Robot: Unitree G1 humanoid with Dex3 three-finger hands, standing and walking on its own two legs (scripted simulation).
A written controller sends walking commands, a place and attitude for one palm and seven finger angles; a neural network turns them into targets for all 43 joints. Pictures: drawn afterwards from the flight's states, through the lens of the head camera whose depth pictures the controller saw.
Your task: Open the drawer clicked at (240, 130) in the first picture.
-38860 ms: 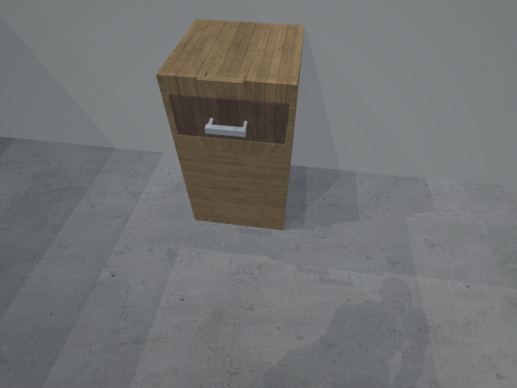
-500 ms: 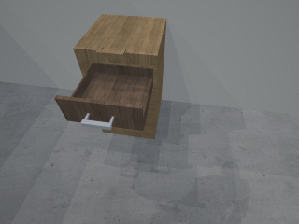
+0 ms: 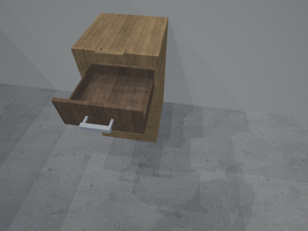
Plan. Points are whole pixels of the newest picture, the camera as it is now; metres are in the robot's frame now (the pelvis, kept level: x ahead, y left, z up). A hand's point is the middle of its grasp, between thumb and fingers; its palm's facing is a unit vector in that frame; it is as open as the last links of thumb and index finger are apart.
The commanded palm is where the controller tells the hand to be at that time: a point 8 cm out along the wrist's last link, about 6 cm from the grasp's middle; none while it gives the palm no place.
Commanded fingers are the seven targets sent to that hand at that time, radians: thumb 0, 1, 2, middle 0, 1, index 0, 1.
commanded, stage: look to check the result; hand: left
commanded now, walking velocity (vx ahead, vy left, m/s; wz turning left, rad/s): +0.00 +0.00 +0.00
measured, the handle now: (97, 123) +0.54 +0.28 -0.16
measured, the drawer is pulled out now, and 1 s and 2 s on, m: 0.29 0.29 0.29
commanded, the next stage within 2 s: stand and wait in 0.36 s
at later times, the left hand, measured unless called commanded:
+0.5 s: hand out of the picture +0.02 +0.16 -0.17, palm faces +0.02 -0.98 -0.20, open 7.4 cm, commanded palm none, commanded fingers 0.00 0.90 0.90 -0.20 -0.30 -0.20 -0.30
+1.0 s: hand out of the picture +0.04 +0.17 -0.17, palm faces +0.01 -0.97 -0.23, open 7.4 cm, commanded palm none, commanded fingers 0.00 0.90 0.90 -0.20 -0.30 -0.20 -0.30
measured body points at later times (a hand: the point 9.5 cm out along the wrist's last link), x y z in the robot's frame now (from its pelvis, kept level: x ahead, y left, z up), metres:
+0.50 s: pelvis +0.01 -0.01 +0.00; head +0.03 -0.02 +0.45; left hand +0.02 +0.21 -0.16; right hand +0.00 -0.23 -0.16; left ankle +0.02 +0.11 -0.74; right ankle +0.02 -0.08 -0.74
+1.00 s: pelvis +0.01 -0.02 +0.00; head +0.04 -0.02 +0.45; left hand +0.04 +0.22 -0.15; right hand +0.01 -0.25 -0.16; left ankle +0.02 +0.11 -0.74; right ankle +0.02 -0.08 -0.74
